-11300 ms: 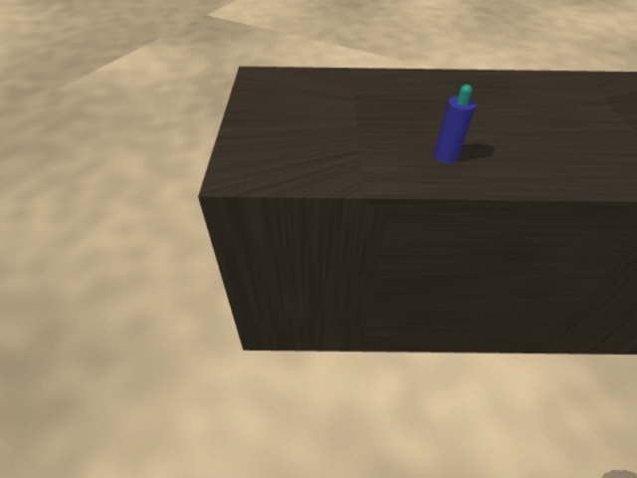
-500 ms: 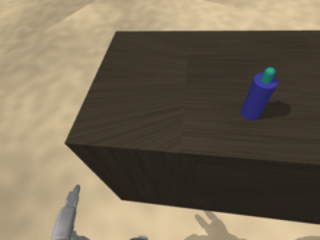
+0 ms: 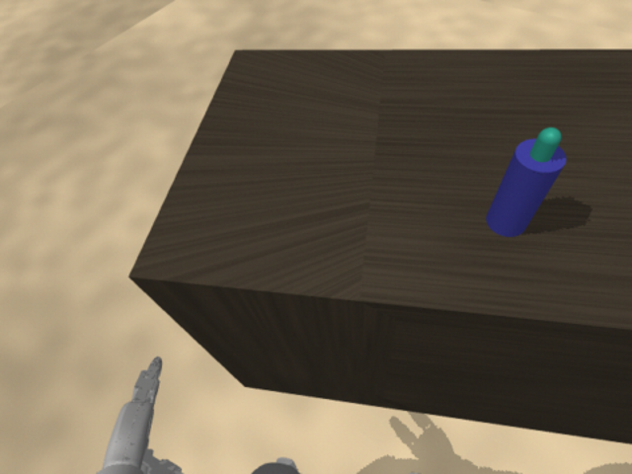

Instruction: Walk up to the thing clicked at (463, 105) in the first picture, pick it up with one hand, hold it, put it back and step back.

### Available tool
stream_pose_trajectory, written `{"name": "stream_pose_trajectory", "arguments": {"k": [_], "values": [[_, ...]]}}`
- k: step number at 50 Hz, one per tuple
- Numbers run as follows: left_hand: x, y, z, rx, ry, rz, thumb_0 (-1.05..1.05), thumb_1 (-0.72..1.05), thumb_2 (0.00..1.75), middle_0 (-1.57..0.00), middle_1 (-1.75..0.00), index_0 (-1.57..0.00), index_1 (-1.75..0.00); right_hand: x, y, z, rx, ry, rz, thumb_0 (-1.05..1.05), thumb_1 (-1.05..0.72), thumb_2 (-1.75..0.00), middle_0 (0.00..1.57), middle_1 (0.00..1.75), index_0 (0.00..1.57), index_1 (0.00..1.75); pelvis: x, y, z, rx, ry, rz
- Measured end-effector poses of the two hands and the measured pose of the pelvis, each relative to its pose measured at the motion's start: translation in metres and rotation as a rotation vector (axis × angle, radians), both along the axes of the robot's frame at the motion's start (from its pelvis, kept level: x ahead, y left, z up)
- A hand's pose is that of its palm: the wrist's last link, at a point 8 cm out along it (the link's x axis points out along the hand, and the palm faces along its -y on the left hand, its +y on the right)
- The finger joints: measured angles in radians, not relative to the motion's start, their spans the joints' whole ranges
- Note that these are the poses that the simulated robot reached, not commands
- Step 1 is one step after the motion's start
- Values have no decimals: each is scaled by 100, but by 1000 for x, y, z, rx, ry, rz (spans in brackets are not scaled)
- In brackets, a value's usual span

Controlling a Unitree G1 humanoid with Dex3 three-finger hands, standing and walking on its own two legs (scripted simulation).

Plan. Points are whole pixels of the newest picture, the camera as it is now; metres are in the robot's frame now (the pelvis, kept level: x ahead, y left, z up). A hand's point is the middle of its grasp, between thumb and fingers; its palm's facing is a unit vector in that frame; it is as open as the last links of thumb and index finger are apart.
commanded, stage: go down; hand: right
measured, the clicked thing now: (526, 182) +0.50 -0.20 +0.05
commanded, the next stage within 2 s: approach in 0.14 s
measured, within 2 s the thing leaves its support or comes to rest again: neither
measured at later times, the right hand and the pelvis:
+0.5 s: hand out of the picture +0.42 -0.36 +0.13, palm faces +0.14 +0.99 +0.01, open 17.2 cm; pelvis -0.01 +0.00 +0.00, yaw -1 degrees
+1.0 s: hand (563, 200) +0.48 -0.24 +0.05, palm faces +0.13 +0.99 +0.04, open 17.5 cm; pelvis -0.01 +0.00 -0.03, yaw +2 degrees
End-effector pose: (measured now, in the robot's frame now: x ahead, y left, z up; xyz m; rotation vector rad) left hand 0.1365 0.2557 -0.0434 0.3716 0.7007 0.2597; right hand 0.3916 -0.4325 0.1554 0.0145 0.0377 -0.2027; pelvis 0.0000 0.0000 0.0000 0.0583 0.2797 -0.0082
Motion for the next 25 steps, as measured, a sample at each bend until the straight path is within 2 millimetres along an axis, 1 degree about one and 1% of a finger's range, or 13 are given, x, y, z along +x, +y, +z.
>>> {"name": "stream_pose_trajectory", "arguments": {"k": [6, 11, 18, 21, 25], "values": [[0, 0, 3, -1, -7, 5, -1, -56, 7, -6, -4, -5, -5, -3, 0, -3, 0, 3, 2, -1, 49, -4, 7, 5, 6, 4, 3, -1, 1, 1, -2, 0], [-1, 0, 1, -3, 9, 8, -1, -56, 7, -6, -4, -5, -5, -7, -3, 1, 5, -17, -9, -1, 50, -5, 7, 5, 6, 4, 3, -1, 1, 2, -12, -4], [3, -4, -1, -9, -1, -12, -1, -56, 6, -6, -4, -5, -5, -7, -3, 6, -12, -10, 2, -1, 50, -5, 7, 5, 6, 4, -2, -2, 0, 3, -10, -7], [2, -5, -2, -14, -5, -16, -1, -55, 6, -6, -4, -6, -5, -4, 3, -1, -12, 18, 24, -1, 48, -5, 6, 4, 6, 3, -4, -2, -1, 2, -4, -9], [0, -4, -1, -9, -20, -31, -1, -55, 5, -6, -5, -6, -5, 3, 20, -23, 9, 51, 64, -1, 48, -5, 6, 4, 6, 3, -8, -1, -4, 0, 8, -9]]}}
